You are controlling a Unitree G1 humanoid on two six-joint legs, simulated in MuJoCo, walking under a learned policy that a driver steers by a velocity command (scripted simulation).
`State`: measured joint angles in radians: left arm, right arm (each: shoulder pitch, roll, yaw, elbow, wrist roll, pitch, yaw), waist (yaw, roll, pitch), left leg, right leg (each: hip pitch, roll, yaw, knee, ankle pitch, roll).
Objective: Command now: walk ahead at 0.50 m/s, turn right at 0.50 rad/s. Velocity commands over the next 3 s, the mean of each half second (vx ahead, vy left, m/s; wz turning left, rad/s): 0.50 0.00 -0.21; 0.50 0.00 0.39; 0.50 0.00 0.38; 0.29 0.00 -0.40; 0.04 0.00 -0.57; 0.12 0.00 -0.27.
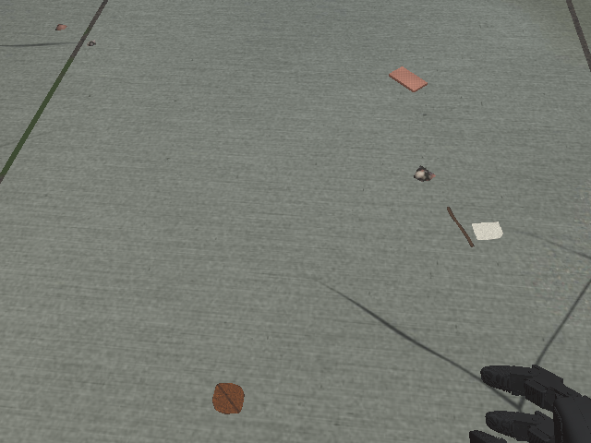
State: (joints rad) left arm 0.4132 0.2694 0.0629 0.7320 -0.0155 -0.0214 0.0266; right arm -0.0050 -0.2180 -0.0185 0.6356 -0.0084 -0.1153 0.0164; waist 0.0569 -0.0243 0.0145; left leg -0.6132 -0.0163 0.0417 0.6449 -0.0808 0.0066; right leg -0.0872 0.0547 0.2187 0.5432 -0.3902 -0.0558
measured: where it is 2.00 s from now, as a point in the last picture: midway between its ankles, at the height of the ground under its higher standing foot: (296, 230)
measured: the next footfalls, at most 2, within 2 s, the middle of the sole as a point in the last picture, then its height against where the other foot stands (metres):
right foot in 0.38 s outside the picture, level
left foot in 0.90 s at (298, 362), level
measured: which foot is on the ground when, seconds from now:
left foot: down 0.00-0.38, up 0.40-0.88, down 0.90-1.00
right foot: down 0.00-0.00, up 0.02-0.36, down 0.38-0.88, up 0.90-1.00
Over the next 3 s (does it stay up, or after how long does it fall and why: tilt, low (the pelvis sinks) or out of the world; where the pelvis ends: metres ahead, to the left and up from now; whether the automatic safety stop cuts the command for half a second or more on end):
stays up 1.05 0.08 0.05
